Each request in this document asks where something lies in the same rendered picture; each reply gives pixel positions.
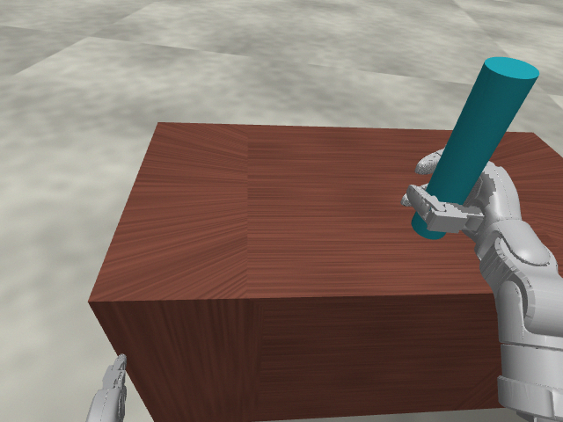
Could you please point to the can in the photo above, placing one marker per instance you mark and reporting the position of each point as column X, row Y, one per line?
column 499, row 91

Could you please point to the right robot hand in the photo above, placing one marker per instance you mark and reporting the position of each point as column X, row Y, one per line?
column 493, row 198

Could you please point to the left robot hand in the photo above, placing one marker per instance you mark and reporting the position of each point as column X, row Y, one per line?
column 108, row 405

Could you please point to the right robot arm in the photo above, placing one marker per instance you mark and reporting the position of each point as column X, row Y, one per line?
column 528, row 292

